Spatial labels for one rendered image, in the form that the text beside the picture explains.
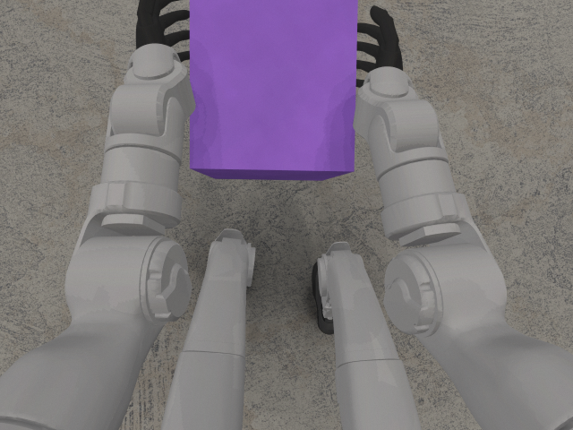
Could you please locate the right robot forearm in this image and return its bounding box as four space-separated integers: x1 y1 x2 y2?
353 66 507 294

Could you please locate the robot right shin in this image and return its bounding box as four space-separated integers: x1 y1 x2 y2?
321 242 364 318

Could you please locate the left robot hand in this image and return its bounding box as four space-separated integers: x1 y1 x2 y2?
136 0 190 62

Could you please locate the robot left upper arm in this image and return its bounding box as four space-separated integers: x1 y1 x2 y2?
0 236 192 430

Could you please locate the right robot hand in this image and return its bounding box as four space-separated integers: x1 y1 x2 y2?
356 5 403 88

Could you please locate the left robot forearm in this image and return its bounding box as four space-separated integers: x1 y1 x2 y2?
64 43 196 310

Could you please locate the robot right thigh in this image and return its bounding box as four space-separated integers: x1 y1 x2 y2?
317 250 422 430

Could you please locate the robot right upper arm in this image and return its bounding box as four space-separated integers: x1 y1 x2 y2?
383 243 573 430

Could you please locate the carton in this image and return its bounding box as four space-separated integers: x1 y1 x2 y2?
190 0 358 181

